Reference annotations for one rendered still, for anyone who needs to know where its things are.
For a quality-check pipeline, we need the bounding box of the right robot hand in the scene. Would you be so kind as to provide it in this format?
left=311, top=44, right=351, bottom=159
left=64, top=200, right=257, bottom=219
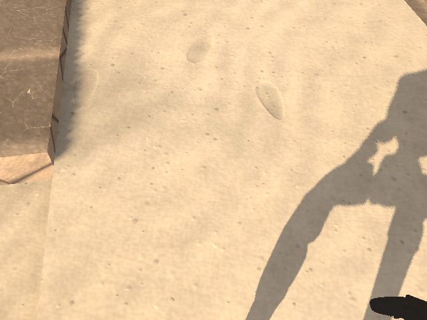
left=370, top=295, right=427, bottom=320

